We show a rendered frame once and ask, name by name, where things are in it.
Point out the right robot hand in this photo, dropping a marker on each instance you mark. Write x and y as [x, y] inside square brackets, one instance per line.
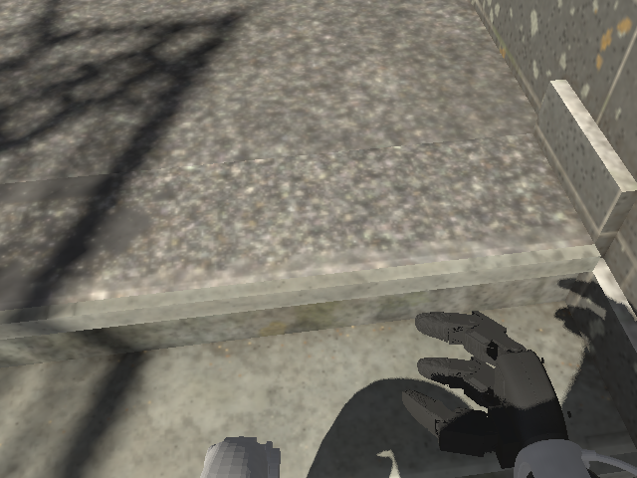
[522, 405]

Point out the robot left thigh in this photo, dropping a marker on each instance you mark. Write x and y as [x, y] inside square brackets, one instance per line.
[242, 457]

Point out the robot right forearm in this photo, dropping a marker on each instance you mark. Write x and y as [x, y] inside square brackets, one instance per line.
[553, 458]

